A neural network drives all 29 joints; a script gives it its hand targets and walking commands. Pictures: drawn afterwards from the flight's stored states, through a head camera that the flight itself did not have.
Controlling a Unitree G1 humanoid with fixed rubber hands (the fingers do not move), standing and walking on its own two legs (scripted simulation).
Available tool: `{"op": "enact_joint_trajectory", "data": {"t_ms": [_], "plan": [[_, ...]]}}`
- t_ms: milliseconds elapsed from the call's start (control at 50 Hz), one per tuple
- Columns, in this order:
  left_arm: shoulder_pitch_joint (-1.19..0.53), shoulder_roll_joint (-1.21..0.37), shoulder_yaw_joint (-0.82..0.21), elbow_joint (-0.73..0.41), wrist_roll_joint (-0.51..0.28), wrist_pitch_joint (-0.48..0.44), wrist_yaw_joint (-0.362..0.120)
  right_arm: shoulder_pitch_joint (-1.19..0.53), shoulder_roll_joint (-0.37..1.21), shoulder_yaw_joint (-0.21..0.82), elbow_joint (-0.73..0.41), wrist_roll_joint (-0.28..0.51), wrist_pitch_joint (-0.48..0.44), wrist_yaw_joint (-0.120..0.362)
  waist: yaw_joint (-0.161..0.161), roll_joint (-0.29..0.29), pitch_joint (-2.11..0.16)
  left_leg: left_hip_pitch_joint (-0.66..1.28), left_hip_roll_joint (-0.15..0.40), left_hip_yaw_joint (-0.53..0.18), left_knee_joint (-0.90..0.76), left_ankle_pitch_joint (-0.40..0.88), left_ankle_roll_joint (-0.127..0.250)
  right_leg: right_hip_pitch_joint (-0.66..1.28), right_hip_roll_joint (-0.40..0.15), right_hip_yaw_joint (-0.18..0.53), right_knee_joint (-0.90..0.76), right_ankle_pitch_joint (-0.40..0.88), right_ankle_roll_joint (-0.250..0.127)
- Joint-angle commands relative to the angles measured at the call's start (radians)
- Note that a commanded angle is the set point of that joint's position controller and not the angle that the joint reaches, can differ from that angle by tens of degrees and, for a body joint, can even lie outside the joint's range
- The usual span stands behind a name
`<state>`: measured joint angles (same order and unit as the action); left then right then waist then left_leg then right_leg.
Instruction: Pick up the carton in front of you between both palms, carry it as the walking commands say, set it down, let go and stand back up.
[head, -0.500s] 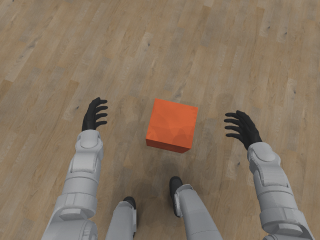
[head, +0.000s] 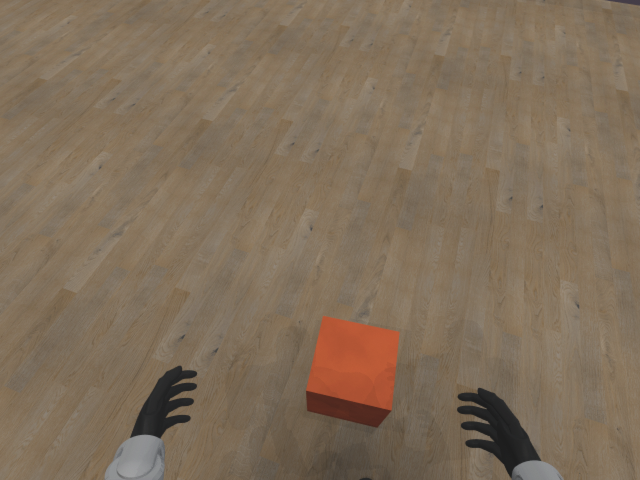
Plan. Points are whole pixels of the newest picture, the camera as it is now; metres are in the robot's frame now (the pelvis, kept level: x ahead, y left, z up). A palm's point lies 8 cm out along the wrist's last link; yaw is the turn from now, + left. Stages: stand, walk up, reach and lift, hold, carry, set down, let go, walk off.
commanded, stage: let go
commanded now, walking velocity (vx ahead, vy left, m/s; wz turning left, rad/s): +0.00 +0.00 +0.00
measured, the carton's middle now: (350, 373) +0.42 -0.11 -0.65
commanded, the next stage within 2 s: stand in 0.56 s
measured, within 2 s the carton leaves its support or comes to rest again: neither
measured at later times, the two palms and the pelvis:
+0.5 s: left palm (114, 467) +0.18 +0.25 -0.07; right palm (499, 447) +0.16 -0.22 -0.08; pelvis +0.02 +0.02 +0.00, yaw -1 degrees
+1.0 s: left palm out of the picture +0.12 +0.28 -0.07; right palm (556, 465) +0.14 -0.30 -0.11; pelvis +0.02 -0.02 -0.01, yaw +2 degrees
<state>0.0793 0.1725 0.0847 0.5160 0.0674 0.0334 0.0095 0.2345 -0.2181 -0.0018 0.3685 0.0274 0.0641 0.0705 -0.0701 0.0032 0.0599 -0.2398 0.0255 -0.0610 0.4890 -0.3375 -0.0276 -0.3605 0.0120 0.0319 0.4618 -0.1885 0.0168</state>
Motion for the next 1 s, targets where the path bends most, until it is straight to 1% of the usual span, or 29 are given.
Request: {"op": "enact_joint_trajectory", "data": {"t_ms": [0, 20, 60, 80, 100, 120, 140, 160, 200, 220, 240, 280, 300, 320, 340, 360, 400, 420, 480, 500, 540, 560, 620, 640, 720, 820, 860, 920, 980], "plan": [[0.05, 0.095, 0.024, -0.138, -0.019, -0.007, -0.031, -0.015, -0.135, -0.074, -0.042, -0.024, -0.018, 0.001, 0.032, 0.078, -0.193, -0.071, -0.071, 0.07, -0.126, 0.274, 0.001, 0.383, 0.058, -0.051, -0.023, 0.286, 0.004], [0.062, 0.075, 0.018, -0.112, -0.015, 0.002, -0.035, -0.041, -0.107, -0.083, -0.054, -0.019, -0.009, 0.001, 0.065, 0.075, -0.159, -0.081, -0.075, 0.082, -0.144, 0.266, -0.001, 0.385, 0.067, -0.052, -0.031, 0.28, 0.006], [0.057, 0.097, -0.004, -0.162, -0.026, 0.01, -0.05, 0.01, -0.082, -0.049, -0.014, -0.014, -0.002, -0.01, 0.029, 0.019, -0.121, -0.092, -0.07, 0.065, -0.15, 0.276, 0.006, 0.413, 0.067, -0.047, -0.035, 0.318, -0.008], [0.113, 0.11, -0.018, -0.13, -0.041, 0.013, -0.05, 0.026, -0.065, -0.085, -0.023, -0.019, 0.0, -0.015, 0.017, 0.024, -0.144, -0.053, -0.067, 0.059, -0.151, 0.393, 0.005, 0.395, 0.088, -0.061, -0.029, 0.364, 0.0], [0.099, 0.12, 0.016, -0.156, -0.04, 0.01, -0.05, -0.006, -0.096, -0.074, -0.019, -0.024, -0.004, -0.013, 0.069, 0.04, -0.146, -0.05, -0.068, 0.051, -0.169, 0.421, 0.0, 0.407, 0.075, -0.052, -0.042, 0.382, 0.002], [0.113, 0.099, -0.02, -0.141, -0.059, 0.016, -0.05, 0.032, -0.068, -0.061, -0.014, -0.023, 0.002, -0.015, 0.039, 0.014, -0.14, -0.032, -0.06, 0.049, -0.16, 0.433, 0.003, 0.41, 0.079, -0.05, -0.036, 0.393, 0.0], [0.144, 0.092, 0.011, -0.159, -0.039, 0.017, -0.057, -0.006, -0.131, -0.092, -0.036, -0.044, -0.001, -0.015, 0.057, 0.066, -0.167, 0.005, -0.061, 0.047, -0.148, 0.445, -0.008, 0.425, 0.067, -0.051, -0.04, 0.373, -0.003], [0.159, 0.103, -0.011, -0.118, -0.057, 0.024, -0.061, 0.042, -0.094, -0.065, 0.001, -0.044, 0.01, -0.025, 0.032, -0.012, -0.094, -0.026, -0.067, 0.058, -0.163, 0.4, 0.003, 0.402, 0.082, -0.056, -0.047, 0.37, 0.001], [0.118, 0.106, -0.012, -0.19, -0.047, 0.028, -0.059, 0.015, -0.088, -0.049, -0.004, -0.026, 0.012, -0.014, 0.069, 0.078, -0.12, -0.043, -0.074, 0.061, -0.161, 0.428, -0.008, 0.429, 0.075, -0.044, -0.052, 0.353, -0.002], [0.202, 0.063, -0.05, -0.062, -0.091, -0.002, -0.045, -0.008, -0.099, -0.085, 0.022, -0.048, 0.038, -0.043, 0.017, -0.006, -0.123, 0.019, -0.045, 0.033, -0.131, 0.555, -0.011, 0.31, 0.091, -0.073, -0.025, 0.348, 0.007], [0.202, 0.138, -0.007, -0.061, -0.071, -0.019, -0.032, 0.004, -0.115, -0.065, 0.009, -0.028, 0.041, -0.05, 0.068, 0.084, -0.146, 0.011, -0.05, 0.048, -0.106, 0.596, -0.019, 0.311, 0.084, -0.059, -0.017, 0.335, 0.012], [0.111, 0.118, -0.045, -0.057, -0.102, -0.039, -0.028, 0.047, -0.097, -0.051, 0.057, -0.01, 0.033, -0.062, 0.016, 0.073, -0.12, -0.013, -0.047, 0.029, -0.079, 0.672, -0.022, 0.251, 0.084, -0.047, -0.01, 0.35, 0.007], [0.105, 0.119, -0.063, -0.105, -0.12, -0.049, -0.025, -0.004, -0.111, -0.091, 0.017, -0.03, 0.025, -0.063, 0.032, 0.008, -0.2, 0.041, -0.043, 0.017, -0.089, 0.693, -0.019, 0.237, 0.106, -0.07, 0.006, 0.315, 0.012], [0.109, 0.144, -0.055, -0.103, -0.107, -0.053, -0.023, -0.006, -0.101, -0.059, 0.002, -0.018, 0.026, -0.064, 0.035, 0.074, -0.236, 0.081, -0.036, 0.025, -0.084, 0.686, -0.026, 0.274, 0.1, -0.07, 0.009, 0.307, 0.015], [0.123, 0.113, -0.059, -0.111, -0.12, -0.049, -0.02, -0.013, -0.115, -0.068, 0.004, -0.034, 0.035, -0.061, 0.073, 0.05, -0.222, 0.01, -0.041, 0.038, -0.076, 0.613, -0.027, 0.297, 0.104, -0.07, 0.029, 0.288, 0.003], [0.127, 0.141, -0.046, -0.07, -0.093, -0.048, -0.02, 0.037, -0.109, -0.048, 0.037, -0.007, 0.033, -0.067, 0.026, 0.111, -0.154, -0.065, -0.039, 0.045, -0.088, 0.613, -0.031, 0.297, 0.09, -0.041, 0.019, 0.345, 0.008], [0.093, 0.08, -0.069, -0.041, -0.112, -0.044, -0.014, 0.019, -0.084, -0.024, 0.028, -0.027, 0.04, -0.064, 0.036, 0.028, -0.161, -0.003, -0.038, 0.032, -0.102, 0.512, -0.013, 0.296, 0.096, -0.069, 0.02, 0.27, 0.009], [0.106, 0.152, -0.007, -0.08, -0.089, -0.045, -0.013, -0.02, -0.131, -0.041, -0.023, -0.023, 0.04, -0.064, 0.077, 0.131, -0.17, -0.05, -0.051, 0.058, -0.093, 0.552, -0.035, 0.305, 0.101, -0.063, 0.027, 0.247, 0.014], [0.134, 0.129, -0.027, -0.061, -0.08, -0.032, -0.013, 0.013, -0.107, -0.065, 0.019, -0.027, 0.042, -0.062, 0.063, 0.073, -0.158, -0.028, -0.033, 0.043, -0.085, 0.55, -0.028, 0.274, 0.098, -0.069, 0.017, 0.217, 0.015], [0.101, 0.118, -0.043, -0.047, -0.084, -0.029, -0.014, -0.038, -0.101, -0.035, -0.002, -0.026, 0.053, -0.057, 0.082, 0.078, -0.167, -0.052, -0.041, 0.056, -0.093, 0.459, -0.018, 0.31, 0.096, -0.065, 0.021, 0.212, 0.01], [0.152, 0.123, -0.036, -0.019, -0.074, -0.013, -0.03, -0.013, -0.1, -0.063, 0.019, -0.04, 0.063, -0.069, 0.036, 0.047, -0.106, -0.05, -0.054, 0.069, -0.083, 0.384, -0.005, 0.271, 0.08, -0.062, 0.01, 0.222, 0.002], [0.188, 0.232, 0.005, 0.082, -0.008, -0.007, -0.005, -0.016, -0.223, -0.071, 0.118, -0.088, 0.009, -0.091, 0.098, 0.122, -0.117, -0.053, -0.018, 0.068, -0.052, 0.242, -0.015, 0.191, -0.041, -0.005, 0.013, 0.154, 0.004], [0.102, 0.256, 0.008, 0.071, 0.001, -0.017, 0.002, -0.022, -0.215, -0.071, 0.145, -0.086, -0.035, -0.093, 0.081, 0.063, -0.091, -0.054, 0.012, -0.003, -0.093, 0.021, 0.008, 0.158, -0.039, -0.004, 0.023, -0.017, -0.011], [0.095, 0.245, 0.01, 0.074, 0.002, -0.03, 0.004, -0.057, -0.232, -0.074, 0.138, -0.093, -0.047, -0.09, 0.089, 0.08, -0.103, -0.056, 0.014, -0.002, -0.08, 0.029, 0.012, 0.146, -0.043, -0.005, 0.006, -0.02, -0.018], [0.058, 0.264, -0.001, 0.117, -0.009, -0.049, 0.001, -0.026, -0.217, -0.083, 0.197, -0.074, -0.065, -0.078, 0.058, -0.094, -0.106, 0.038, 0.007, -0.006, -0.012, 0.074, 0.03, 0.092, -0.064, 0.034, -0.037, -0.04, -0.035], [0.054, 0.273, 0.008, 0.151, -0.025, -0.047, -0.007, -0.001, -0.25, -0.075, 0.242, -0.082, -0.068, -0.08, 0.067, 0.001, -0.076, 0.007, 0.027, -0.025, -0.033, 0.112, 0.021, 0.141, -0.068, 0.029, -0.027, -0.03, -0.027], [0.068, 0.294, 0.004, 0.173, -0.022, -0.042, 0.0, 0.017, -0.258, -0.082, 0.258, -0.075, -0.07, -0.087, 0.059, -0.077, -0.074, 0.04, 0.012, -0.035, -0.016, 0.09, 0.025, 0.127, -0.094, 0.069, -0.048, -0.033, -0.037], [0.081, 0.307, 0.012, 0.192, -0.031, -0.043, -0.001, 0.01, -0.267, -0.071, 0.273, -0.069, -0.072, -0.089, 0.071, -0.024, -0.1, 0.038, 0.033, -0.028, -0.019, 0.267, 0.018, 0.206, -0.075, 0.027, 0.013, 0.197, -0.049], [0.072, 0.328, 0.027, 0.207, -0.028, -0.039, 0.005, 0.027, -0.284, -0.075, 0.304, -0.072, -0.075, -0.093, 0.082, -0.009, -0.121, 0.028, 0.026, -0.02, -0.032, 0.218, 0.011, 0.239, -0.094, 0.042, 0.013, 0.193, -0.046]]}}
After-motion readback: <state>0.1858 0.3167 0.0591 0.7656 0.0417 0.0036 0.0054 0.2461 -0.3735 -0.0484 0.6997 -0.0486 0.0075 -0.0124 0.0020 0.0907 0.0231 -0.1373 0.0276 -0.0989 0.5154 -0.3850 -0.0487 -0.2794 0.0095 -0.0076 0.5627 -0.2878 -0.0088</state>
